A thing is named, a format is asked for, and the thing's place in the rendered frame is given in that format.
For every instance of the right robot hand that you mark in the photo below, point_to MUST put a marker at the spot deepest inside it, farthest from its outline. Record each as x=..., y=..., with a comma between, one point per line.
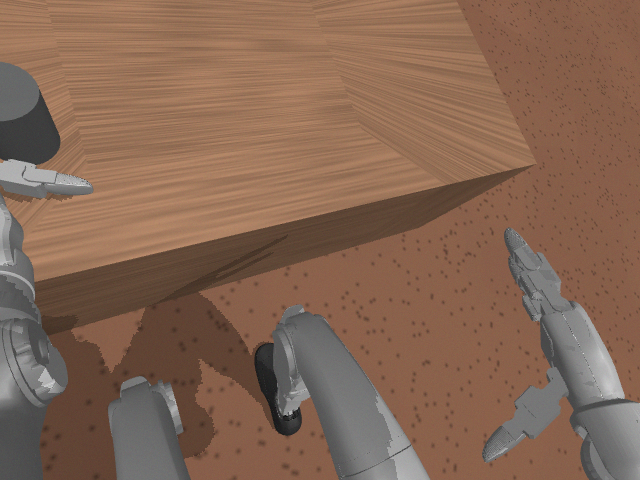
x=581, y=367

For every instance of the left robot arm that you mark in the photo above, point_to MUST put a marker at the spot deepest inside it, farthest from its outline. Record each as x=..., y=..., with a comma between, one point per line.
x=32, y=371

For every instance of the left robot hand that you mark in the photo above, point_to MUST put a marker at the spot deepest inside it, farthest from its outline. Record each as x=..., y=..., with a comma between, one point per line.
x=24, y=178

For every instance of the right robot foot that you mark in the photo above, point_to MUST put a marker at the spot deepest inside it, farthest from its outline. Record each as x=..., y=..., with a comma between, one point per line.
x=285, y=425

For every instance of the right robot arm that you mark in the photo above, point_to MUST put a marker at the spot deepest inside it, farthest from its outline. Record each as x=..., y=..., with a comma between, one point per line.
x=611, y=439

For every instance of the can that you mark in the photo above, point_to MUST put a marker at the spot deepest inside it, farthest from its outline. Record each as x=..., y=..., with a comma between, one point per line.
x=27, y=130

